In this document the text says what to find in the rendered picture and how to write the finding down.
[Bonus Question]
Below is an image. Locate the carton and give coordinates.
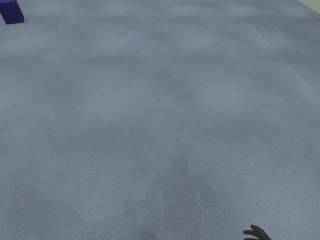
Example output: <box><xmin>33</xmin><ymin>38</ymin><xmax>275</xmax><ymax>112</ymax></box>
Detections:
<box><xmin>0</xmin><ymin>0</ymin><xmax>25</xmax><ymax>25</ymax></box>

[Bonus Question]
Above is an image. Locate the right robot hand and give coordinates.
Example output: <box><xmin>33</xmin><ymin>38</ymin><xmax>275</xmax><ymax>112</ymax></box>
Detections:
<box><xmin>243</xmin><ymin>224</ymin><xmax>271</xmax><ymax>240</ymax></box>

